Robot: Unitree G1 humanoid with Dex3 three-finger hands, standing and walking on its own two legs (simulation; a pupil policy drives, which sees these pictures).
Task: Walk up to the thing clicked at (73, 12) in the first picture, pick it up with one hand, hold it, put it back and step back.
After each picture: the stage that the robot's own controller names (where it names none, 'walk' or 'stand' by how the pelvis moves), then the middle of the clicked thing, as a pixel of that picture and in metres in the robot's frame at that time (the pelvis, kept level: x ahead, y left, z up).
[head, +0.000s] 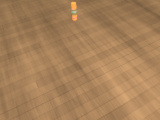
stand; (74, 11) +1.94 +0.15 -0.66
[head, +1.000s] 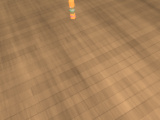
walk; (72, 9) +1.80 +0.27 -0.64
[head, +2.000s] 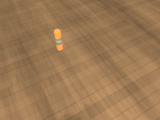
walk; (58, 40) +1.26 +0.33 -0.63
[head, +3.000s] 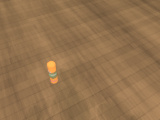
walk; (52, 72) +0.84 +0.28 -0.64
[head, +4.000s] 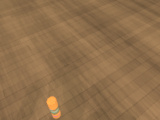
walk; (54, 108) +0.54 +0.24 -0.64
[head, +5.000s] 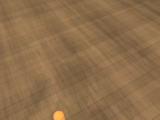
stand; out of the picture +0.43 +0.20 -0.65
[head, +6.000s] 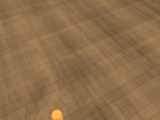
stand; out of the picture +0.43 +0.21 -0.66
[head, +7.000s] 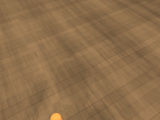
stand; out of the picture +0.42 +0.22 -0.66
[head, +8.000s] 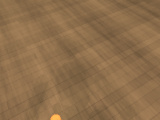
stand; out of the picture +0.42 +0.22 -0.66
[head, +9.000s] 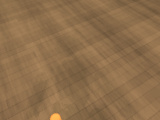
go down; out of the picture +0.41 +0.22 -0.66
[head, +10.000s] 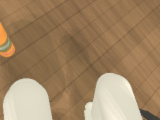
go down; out of the picture +0.48 +0.29 -0.24
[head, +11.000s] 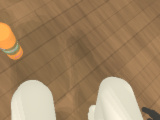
approach; (9, 44) +0.47 +0.29 -0.26
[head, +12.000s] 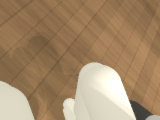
close in; out of the picture +0.44 +0.34 -0.16
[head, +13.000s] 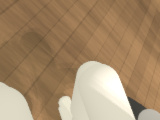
lift; out of the picture +0.42 +0.34 -0.16
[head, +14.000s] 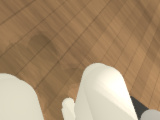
lift; out of the picture +0.37 +0.31 -0.16
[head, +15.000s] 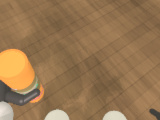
lift; (25, 81) +0.32 +0.19 +0.03
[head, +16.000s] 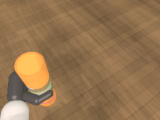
hold; (40, 84) +0.32 +0.16 +0.05
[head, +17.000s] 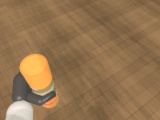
hold; (43, 85) +0.33 +0.15 +0.03
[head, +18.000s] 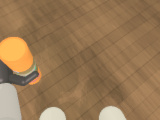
crouch; (24, 65) +0.39 +0.20 -0.03
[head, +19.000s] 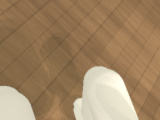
lower; out of the picture +0.45 +0.31 -0.12
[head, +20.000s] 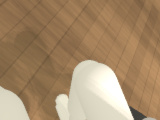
lower; out of the picture +0.43 +0.34 -0.16
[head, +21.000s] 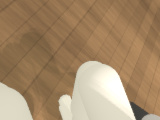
lower; out of the picture +0.42 +0.34 -0.16
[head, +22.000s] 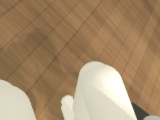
lower; out of the picture +0.41 +0.33 -0.16
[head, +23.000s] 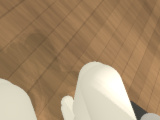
lower; out of the picture +0.40 +0.33 -0.16
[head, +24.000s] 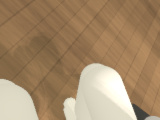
open; out of the picture +0.41 +0.31 -0.17
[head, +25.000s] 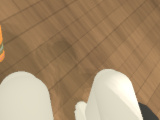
stand; out of the picture +0.42 +0.29 -0.19
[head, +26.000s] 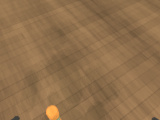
stand; (54, 116) +0.39 +0.19 -0.56
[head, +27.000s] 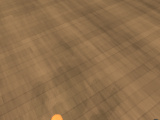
stand; out of the picture +0.39 +0.19 -0.60
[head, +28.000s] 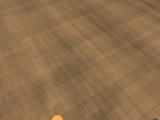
stand; out of the picture +0.38 +0.19 -0.60
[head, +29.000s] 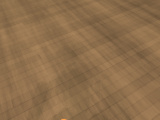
stand; out of the picture +0.40 +0.18 -0.66
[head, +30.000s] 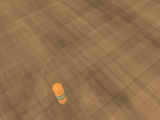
walk; (60, 94) +0.53 +0.21 -0.62
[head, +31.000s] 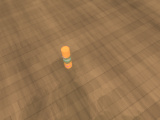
walk; (66, 58) +0.87 +0.19 -0.63
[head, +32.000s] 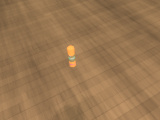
stand; (71, 56) +1.09 +0.18 -0.64
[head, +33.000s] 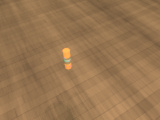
stand; (67, 59) +1.07 +0.19 -0.66
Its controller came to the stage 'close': yes
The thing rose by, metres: 0.68
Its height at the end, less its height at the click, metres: +0.00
